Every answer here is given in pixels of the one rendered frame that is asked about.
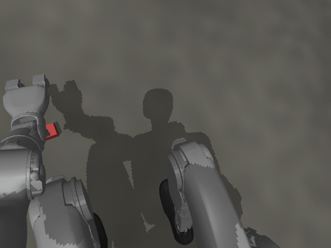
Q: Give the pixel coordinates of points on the left robot arm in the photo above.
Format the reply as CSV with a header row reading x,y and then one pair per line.
x,y
22,176

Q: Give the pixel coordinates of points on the right robot hand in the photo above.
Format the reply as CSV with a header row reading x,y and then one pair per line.
x,y
259,240

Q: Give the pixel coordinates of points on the right robot foot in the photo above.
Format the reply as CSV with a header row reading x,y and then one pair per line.
x,y
183,238

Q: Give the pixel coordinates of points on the small box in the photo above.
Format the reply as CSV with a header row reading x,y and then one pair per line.
x,y
53,131

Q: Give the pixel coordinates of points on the left robot hand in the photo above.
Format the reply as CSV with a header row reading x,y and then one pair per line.
x,y
27,99

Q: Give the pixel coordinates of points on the left robot foot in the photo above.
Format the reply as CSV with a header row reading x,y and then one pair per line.
x,y
101,232

